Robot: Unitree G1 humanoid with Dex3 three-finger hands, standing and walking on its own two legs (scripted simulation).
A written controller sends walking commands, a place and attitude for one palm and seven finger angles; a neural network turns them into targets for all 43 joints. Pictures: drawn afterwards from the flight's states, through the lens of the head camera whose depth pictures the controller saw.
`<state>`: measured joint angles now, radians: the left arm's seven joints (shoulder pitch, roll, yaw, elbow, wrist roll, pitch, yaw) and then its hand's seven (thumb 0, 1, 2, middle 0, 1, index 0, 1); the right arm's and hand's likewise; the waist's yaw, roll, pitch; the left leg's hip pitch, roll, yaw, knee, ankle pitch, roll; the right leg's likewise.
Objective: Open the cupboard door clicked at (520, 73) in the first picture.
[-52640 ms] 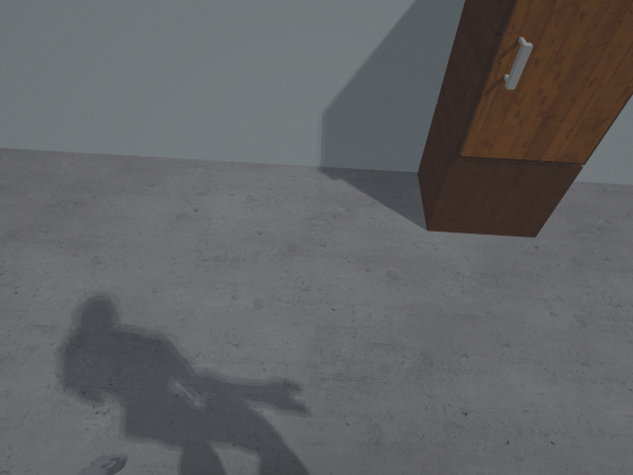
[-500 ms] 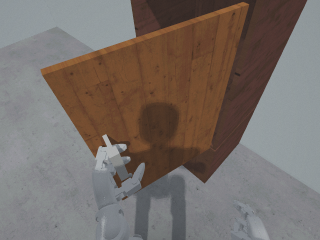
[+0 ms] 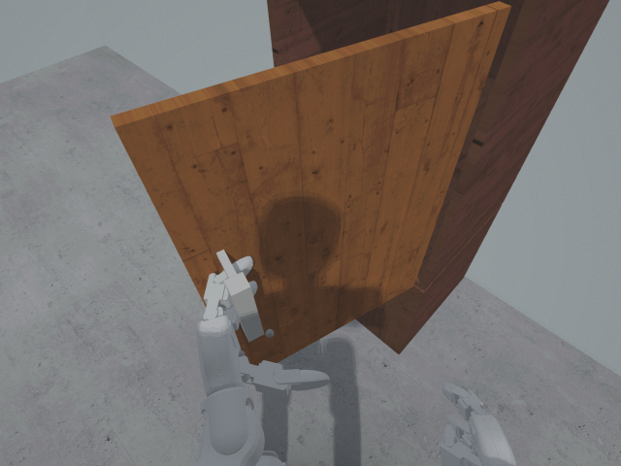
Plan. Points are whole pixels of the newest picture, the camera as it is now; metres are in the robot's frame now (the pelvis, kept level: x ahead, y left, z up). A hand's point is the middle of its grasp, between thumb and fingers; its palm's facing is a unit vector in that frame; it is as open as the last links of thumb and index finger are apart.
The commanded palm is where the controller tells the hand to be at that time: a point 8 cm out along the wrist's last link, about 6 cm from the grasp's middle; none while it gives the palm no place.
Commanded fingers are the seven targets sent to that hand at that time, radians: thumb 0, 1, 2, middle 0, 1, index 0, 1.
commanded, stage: slide the hand sideways off the handle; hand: left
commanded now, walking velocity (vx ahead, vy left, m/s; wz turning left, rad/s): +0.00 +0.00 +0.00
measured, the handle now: (239, 296) +0.31 +0.11 +0.06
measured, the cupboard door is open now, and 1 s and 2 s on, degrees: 74 78 78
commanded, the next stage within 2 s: draw the hand back to the body in 1.30 s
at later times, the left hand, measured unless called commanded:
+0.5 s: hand (266, 370) +0.22 +0.07 +0.06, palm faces -0.12 -0.99 +0.02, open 16.2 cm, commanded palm +0.20 +0.13 +0.06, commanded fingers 0.00 -0.50 0.30 -0.15 -0.30 -0.15 -0.30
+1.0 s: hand (214, 405) +0.19 +0.12 +0.06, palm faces -0.08 -1.00 -0.02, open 16.3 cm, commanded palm +0.16 +0.18 +0.06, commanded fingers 0.00 -0.50 0.30 -0.15 -0.30 -0.15 -0.30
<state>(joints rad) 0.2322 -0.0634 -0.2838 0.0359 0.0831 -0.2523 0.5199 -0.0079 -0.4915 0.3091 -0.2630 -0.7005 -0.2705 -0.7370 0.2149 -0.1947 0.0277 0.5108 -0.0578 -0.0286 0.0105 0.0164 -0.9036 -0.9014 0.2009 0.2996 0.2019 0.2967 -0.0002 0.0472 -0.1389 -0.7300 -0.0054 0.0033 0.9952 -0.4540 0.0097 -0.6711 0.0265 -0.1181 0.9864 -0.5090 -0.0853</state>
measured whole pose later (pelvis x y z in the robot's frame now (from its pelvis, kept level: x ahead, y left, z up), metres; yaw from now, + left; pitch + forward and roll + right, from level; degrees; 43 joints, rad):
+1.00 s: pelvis +0.00 +0.02 -0.02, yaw -1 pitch +12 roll -2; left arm 0.59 0.14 -0.18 -0.30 -0.06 -0.33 -0.01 -0.01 -0.50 0.30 -0.15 -0.30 -0.17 -0.31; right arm 0.26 -0.23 0.03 0.36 0.00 -0.05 0.00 0.02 -0.90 -0.90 0.20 0.30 0.20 0.30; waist 0.01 0.05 -0.13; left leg -0.82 0.00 0.02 1.12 -0.51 0.04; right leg -0.76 0.02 -0.10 1.09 -0.55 -0.05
